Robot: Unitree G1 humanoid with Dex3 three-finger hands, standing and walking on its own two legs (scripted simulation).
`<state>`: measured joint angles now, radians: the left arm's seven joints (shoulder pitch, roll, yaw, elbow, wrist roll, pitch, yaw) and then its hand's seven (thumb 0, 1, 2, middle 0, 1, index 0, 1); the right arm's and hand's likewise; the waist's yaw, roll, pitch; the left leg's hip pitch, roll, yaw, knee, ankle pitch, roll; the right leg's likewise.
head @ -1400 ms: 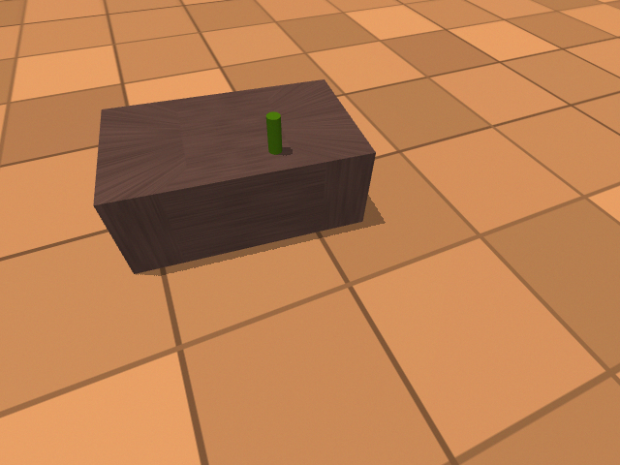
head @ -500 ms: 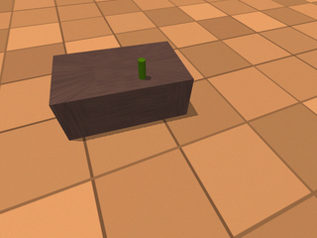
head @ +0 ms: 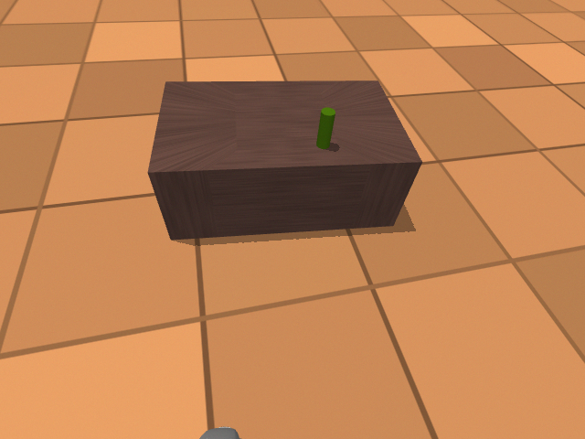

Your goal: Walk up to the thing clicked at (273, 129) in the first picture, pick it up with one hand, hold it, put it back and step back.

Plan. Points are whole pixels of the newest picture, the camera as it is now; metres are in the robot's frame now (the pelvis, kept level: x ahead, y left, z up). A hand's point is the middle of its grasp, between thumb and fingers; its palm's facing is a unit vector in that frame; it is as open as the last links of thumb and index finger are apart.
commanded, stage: walk up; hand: right
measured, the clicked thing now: (325, 129) +1.16 -0.08 -0.30
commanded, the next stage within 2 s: none
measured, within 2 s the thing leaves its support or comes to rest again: neither
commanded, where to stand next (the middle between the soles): +0.69 +0.04 m, yaw +13 degrees
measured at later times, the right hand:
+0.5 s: hand (442, 376) +0.26 -0.26 -0.16, palm faces -0.16 +0.92 -0.35, open 7.4 cm
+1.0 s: hand (394, 227) +0.55 -0.20 -0.11, palm faces -0.23 +0.87 -0.43, open 7.4 cm
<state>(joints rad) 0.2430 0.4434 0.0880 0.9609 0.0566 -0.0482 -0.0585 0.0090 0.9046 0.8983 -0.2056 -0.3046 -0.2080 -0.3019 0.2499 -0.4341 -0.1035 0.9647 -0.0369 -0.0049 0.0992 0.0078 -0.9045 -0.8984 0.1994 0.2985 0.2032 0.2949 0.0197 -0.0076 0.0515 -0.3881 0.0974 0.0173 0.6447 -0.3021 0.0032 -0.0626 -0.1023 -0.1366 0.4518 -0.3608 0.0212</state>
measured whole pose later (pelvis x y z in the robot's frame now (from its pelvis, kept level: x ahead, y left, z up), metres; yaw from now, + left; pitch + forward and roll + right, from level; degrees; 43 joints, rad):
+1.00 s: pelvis +0.39 +0.05 +0.00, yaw +12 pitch -3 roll +0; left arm 0.36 0.44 0.05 0.86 0.01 -0.01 -0.06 0.01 0.91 0.90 -0.20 -0.30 -0.20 -0.30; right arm 0.28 -0.38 -0.04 0.79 0.00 -0.10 0.03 0.00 -0.90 -0.90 0.20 0.30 0.21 0.30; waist 0.02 -0.08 0.08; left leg -0.30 0.01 0.08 0.58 -0.24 0.03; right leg -0.42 -0.06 0.01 1.09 -0.41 -0.04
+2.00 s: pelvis +0.62 +0.02 +0.00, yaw +13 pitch -2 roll -1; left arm 0.22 0.37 -0.01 1.04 0.01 -0.03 -0.01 0.01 0.91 0.90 -0.20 -0.30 -0.21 -0.30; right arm 0.10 -0.35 0.01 1.01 0.00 0.00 0.03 0.01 -0.90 -0.90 0.20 0.30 0.21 0.30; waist 0.01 0.02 0.06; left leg -0.33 0.03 0.04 0.55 -0.18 0.01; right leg -0.19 -0.02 -0.04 0.55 -0.32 0.01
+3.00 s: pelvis +0.64 +0.04 +0.02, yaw +13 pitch -2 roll +0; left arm 0.12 0.36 0.00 1.15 0.02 -0.01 -0.01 0.01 0.91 0.90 -0.20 -0.30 -0.20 -0.30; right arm 0.06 -0.33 -0.01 1.16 -0.01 0.00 0.02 0.00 -0.90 -0.90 0.20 0.30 0.20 0.30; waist 0.00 0.00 0.04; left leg -0.20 0.00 0.05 0.33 -0.10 0.03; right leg -0.04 -0.05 -0.04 0.29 -0.22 0.04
